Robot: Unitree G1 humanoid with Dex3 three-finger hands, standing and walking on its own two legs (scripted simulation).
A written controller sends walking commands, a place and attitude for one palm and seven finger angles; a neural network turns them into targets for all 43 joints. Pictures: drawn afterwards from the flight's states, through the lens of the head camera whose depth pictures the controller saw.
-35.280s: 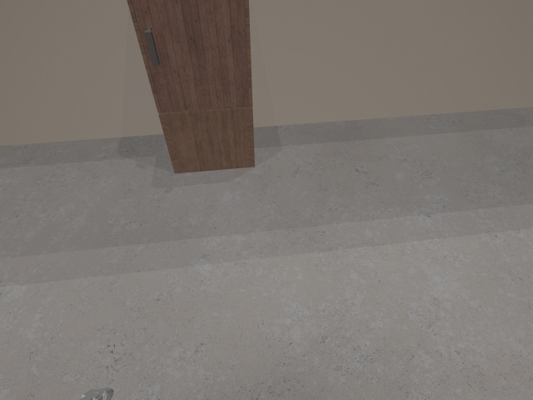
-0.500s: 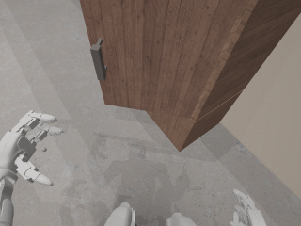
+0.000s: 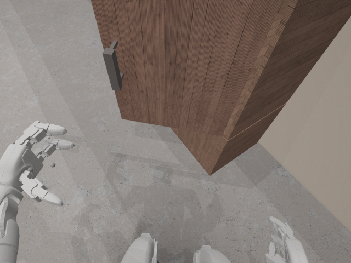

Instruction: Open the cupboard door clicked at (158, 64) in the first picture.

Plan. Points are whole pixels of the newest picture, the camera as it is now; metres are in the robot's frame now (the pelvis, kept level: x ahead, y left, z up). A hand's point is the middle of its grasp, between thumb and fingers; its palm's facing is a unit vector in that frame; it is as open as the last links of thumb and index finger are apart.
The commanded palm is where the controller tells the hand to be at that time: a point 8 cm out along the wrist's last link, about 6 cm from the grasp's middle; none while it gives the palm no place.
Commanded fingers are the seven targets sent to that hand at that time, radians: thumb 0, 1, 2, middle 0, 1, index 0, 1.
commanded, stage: move the hooked fingers beside the handle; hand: left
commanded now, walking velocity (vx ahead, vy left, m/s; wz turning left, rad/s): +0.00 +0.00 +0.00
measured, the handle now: (116, 65) +0.62 +0.21 +0.04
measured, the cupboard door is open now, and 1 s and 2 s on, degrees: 45 45 45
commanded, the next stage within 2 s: none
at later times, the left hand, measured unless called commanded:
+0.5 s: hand (62, 123) +0.40 +0.29 +0.06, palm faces -0.10 -0.99 -0.02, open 14.0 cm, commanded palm +0.39 +0.33 +0.05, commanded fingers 0.00 -0.50 0.30 -0.30 -1.20 -0.30 -1.20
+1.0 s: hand (77, 91) +0.50 +0.28 +0.06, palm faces -0.10 -1.00 +0.00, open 14.0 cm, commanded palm +0.50 +0.32 +0.05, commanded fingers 0.00 -0.50 0.30 -0.30 -1.20 -0.30 -1.20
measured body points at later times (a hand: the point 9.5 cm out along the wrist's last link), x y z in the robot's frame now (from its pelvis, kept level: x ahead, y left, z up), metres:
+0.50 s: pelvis +0.00 +0.01 -0.01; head +0.11 +0.04 +0.43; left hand +0.40 +0.34 +0.06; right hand +0.09 -0.27 -0.10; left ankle +0.04 +0.08 -0.66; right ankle +0.00 -0.10 -0.66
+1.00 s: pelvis -0.01 +0.02 -0.02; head +0.15 +0.06 +0.40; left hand +0.49 +0.34 +0.06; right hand +0.02 -0.26 -0.11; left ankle +0.04 +0.08 -0.66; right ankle +0.00 -0.10 -0.66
